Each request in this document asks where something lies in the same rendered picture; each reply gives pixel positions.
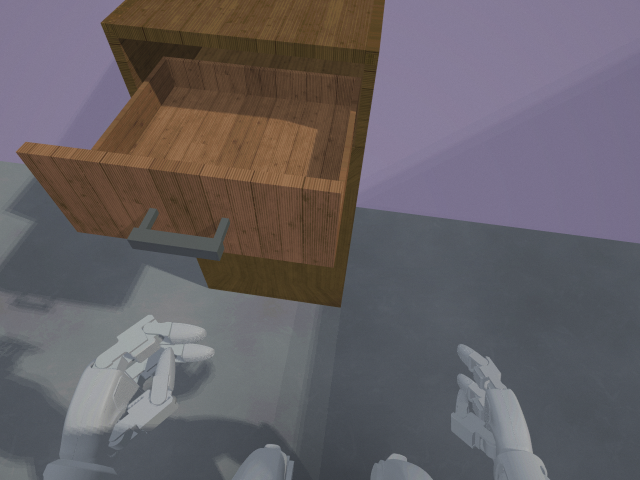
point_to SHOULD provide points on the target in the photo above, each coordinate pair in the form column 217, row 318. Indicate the right robot hand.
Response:
column 496, row 407

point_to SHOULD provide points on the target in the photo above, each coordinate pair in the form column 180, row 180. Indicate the cabinet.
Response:
column 338, row 37

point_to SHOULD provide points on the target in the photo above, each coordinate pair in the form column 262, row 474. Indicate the right robot forearm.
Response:
column 519, row 465

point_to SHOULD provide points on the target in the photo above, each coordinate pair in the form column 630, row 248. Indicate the left robot forearm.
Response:
column 63, row 469

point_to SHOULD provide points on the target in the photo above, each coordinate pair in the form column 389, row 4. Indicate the left robot hand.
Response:
column 94, row 430

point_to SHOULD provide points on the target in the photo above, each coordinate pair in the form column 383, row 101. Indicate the drawer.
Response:
column 199, row 141

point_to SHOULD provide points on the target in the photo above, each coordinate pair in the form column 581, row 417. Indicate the left robot thigh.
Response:
column 266, row 464

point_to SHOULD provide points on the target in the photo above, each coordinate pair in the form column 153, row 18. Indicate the robot right shin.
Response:
column 397, row 456

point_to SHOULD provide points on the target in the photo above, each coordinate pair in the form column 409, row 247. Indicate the handle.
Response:
column 143, row 238

